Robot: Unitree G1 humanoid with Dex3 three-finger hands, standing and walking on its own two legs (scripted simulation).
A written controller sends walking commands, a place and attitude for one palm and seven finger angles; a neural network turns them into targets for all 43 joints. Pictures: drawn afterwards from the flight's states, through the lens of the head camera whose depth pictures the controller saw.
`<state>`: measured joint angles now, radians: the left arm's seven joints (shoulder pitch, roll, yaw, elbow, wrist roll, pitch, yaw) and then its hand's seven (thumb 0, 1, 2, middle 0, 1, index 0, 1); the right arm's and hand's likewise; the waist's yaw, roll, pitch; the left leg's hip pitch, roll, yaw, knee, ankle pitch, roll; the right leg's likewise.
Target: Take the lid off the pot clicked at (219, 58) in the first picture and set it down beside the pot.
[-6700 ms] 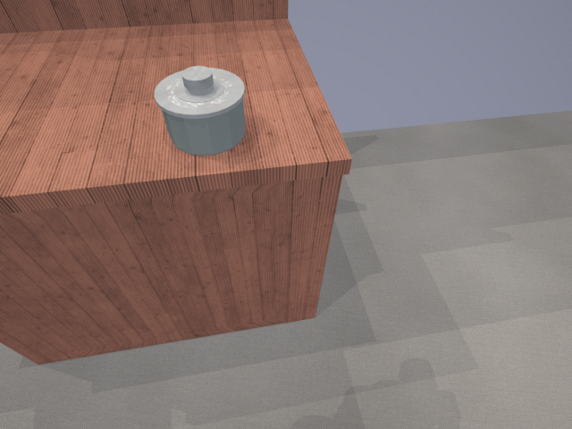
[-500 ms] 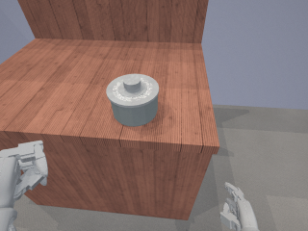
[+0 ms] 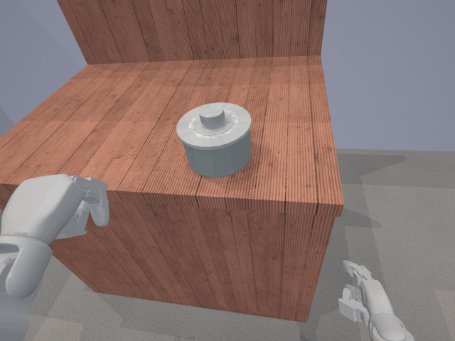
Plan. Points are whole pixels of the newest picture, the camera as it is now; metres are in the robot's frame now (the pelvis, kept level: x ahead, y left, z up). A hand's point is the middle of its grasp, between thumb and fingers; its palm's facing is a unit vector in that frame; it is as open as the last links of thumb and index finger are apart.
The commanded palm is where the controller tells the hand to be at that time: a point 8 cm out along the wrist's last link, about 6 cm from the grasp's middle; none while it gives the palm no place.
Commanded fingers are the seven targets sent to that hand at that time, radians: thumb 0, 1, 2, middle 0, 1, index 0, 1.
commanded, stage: reach forward and open the fingers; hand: left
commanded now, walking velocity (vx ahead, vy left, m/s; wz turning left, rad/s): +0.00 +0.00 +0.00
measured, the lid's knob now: (212, 114) +0.51 +0.12 +0.16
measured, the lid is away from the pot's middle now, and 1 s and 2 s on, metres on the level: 0.00 0.00 0.00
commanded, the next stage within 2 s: move the open hand above the knob in 1.04 s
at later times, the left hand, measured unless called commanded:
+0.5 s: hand (78, 190) +0.25 +0.26 +0.20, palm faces +0.00 -0.04 -1.00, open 8.1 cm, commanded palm +0.22 +0.25 +0.27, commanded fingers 0.00 -0.35 1.74 -0.91 -0.08 -0.91 -0.08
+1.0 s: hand (82, 160) +0.29 +0.26 +0.23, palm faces +0.03 -0.03 -1.00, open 9.6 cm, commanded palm +0.24 +0.25 +0.29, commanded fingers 0.00 -0.35 1.72 -0.91 -0.08 -0.91 -0.08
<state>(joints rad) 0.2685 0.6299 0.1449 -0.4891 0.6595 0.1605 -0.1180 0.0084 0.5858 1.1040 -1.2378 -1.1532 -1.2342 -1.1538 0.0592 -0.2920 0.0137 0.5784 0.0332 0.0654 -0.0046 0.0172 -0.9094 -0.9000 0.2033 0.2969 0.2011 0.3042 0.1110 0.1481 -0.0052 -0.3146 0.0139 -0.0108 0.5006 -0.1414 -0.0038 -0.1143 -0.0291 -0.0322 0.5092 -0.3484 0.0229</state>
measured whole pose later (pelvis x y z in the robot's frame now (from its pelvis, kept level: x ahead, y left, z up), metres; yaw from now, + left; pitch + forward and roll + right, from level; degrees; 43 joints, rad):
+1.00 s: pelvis -0.04 +0.01 +0.00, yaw +0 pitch -4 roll -1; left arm -0.42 0.68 -0.01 -0.05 0.76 0.14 -0.42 0.00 -0.34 1.72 -0.92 -0.09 -0.92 -0.09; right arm 0.08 -0.28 0.05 0.62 0.04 0.05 0.00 0.02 -0.91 -0.90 0.20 0.30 0.20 0.30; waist 0.10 0.13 0.02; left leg -0.32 0.00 -0.01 0.43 -0.05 0.01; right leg -0.15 -0.04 -0.02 0.51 -0.29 0.03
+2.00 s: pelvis +0.00 -0.01 +0.00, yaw +0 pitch +0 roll +1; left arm -0.69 0.56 -0.19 0.13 0.80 0.28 -0.47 0.00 -0.34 1.71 -0.92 -0.08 -0.92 -0.09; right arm 0.06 -0.30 0.04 0.63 0.05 0.12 0.02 0.02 -0.91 -0.90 0.20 0.30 0.20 0.30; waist 0.06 0.12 -0.01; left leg -0.33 0.00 0.00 0.46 -0.12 -0.01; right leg -0.17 -0.04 -0.02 0.54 -0.36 0.01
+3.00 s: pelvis +0.03 -0.01 +0.00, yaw -3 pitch +4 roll +2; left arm -1.19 0.42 -0.26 0.81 0.90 0.34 -0.49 0.00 -0.34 1.71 -0.92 -0.08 -0.91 -0.08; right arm 0.20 -0.30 0.01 0.70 0.05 0.14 0.00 0.01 -0.91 -0.90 0.20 0.30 0.20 0.30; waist -0.04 0.07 -0.05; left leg -0.37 0.00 0.04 0.45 -0.16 0.00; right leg -0.21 -0.05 0.02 0.51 -0.38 0.02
